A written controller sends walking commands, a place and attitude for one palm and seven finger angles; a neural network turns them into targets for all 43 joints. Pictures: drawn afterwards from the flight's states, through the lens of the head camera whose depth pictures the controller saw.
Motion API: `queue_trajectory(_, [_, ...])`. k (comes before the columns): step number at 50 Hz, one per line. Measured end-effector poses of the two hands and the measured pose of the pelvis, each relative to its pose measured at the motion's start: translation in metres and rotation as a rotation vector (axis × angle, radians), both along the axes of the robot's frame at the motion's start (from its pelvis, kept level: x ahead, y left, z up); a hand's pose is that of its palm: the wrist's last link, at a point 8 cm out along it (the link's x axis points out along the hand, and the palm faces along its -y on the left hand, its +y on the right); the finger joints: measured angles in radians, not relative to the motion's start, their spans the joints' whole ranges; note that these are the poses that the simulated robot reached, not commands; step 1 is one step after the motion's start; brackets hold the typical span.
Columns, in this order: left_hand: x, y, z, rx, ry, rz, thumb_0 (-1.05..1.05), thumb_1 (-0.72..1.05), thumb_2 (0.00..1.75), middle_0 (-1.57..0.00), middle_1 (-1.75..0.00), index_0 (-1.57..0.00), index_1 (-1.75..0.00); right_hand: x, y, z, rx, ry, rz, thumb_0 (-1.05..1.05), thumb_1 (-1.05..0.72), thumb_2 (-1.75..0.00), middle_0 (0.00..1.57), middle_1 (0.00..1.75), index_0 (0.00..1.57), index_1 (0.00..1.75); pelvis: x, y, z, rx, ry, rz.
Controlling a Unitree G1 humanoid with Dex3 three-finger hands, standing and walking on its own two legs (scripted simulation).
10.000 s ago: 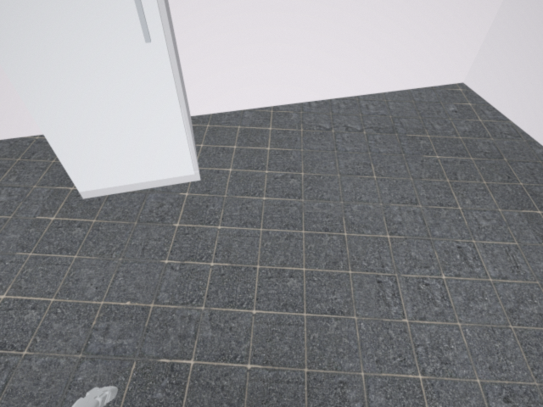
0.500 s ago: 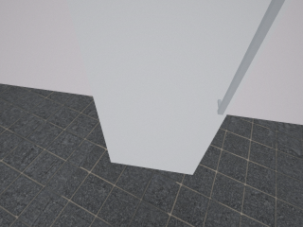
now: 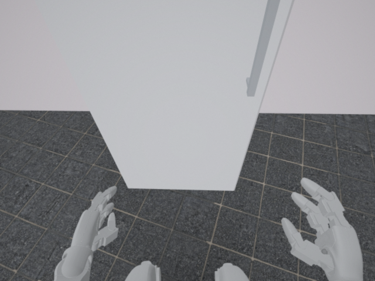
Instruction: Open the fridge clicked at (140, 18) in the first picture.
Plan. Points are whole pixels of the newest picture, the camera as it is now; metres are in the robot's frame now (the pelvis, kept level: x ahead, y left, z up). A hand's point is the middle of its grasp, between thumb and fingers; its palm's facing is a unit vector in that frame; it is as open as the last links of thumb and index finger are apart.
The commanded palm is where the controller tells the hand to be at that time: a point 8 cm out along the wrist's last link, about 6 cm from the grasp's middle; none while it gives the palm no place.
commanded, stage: raise the hand to about handle height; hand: right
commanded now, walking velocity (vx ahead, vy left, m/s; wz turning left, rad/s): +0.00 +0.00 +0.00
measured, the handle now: out of the picture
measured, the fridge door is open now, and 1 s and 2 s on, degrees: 0 0 0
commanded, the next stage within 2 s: move the hooked fingers beside the handle in 1.58 s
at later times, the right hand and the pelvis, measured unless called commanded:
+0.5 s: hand (324, 189) +0.25 -0.22 +0.13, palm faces +0.08 +0.99 -0.07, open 12.2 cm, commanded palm +0.22 -0.28 +0.14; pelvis +0.02 -0.01 +0.04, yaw +1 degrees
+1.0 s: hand (363, 139) +0.29 -0.27 +0.20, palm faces +0.13 +0.99 -0.03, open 14.0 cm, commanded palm +0.27 -0.31 +0.21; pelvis +0.03 +0.01 +0.07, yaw +0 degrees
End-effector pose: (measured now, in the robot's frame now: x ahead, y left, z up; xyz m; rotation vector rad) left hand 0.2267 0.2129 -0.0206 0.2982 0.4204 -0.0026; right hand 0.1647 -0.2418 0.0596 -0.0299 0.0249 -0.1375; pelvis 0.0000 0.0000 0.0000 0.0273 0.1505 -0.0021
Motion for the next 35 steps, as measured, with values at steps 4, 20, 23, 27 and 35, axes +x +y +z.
queue_trajectory(4, [-0.023,-0.021,-0.021,-0.046,0.098,-0.013,0.01,0.91,0.90,-0.20,-0.30,-0.20,-0.30,0.017,-0.002,0.024,-0.031,-0.074,0.056,0.01,-0.40,-0.68,0.24,0.63,0.23,0.62,-0.003,-0.002,0.003,0.016,-0.009,-0.014])
queue_trajectory(20, [-0.082,0.019,-0.017,-0.017,0.222,0.153,0.01,0.90,0.90,-0.20,-0.30,-0.21,-0.30,0.050,-0.031,0.064,-0.045,-0.029,0.042,0.00,-0.03,-0.52,0.27,0.87,0.26,0.86,0.011,-0.007,0.034,-0.002,-0.052,0.012])
queue_trajectory(23, [-0.073,0.029,-0.007,0.008,0.194,0.163,0.01,0.91,0.90,-0.20,-0.30,-0.21,-0.30,0.055,-0.032,0.069,-0.042,-0.035,0.053,0.00,0.04,-0.49,0.27,0.91,0.26,0.91,0.014,-0.006,0.037,-0.003,-0.063,0.011])
queue_trajectory(27, [-0.057,0.034,0.006,0.018,0.142,0.162,0.01,0.91,0.90,-0.20,-0.30,-0.20,-0.30,0.062,-0.037,0.078,-0.039,-0.039,0.050,0.00,0.14,-0.45,0.28,0.97,0.27,0.97,0.018,-0.004,0.043,-0.005,-0.081,0.010])
queue_trajectory(35, [-0.025,0.020,0.024,-0.018,0.065,0.106,0.01,0.91,0.90,-0.20,-0.30,-0.20,-0.30,0.075,-0.051,0.106,-0.039,-0.076,0.024,-0.01,0.33,-0.37,0.29,1.09,0.29,1.09,0.026,0.001,0.054,-0.009,-0.118,0.006])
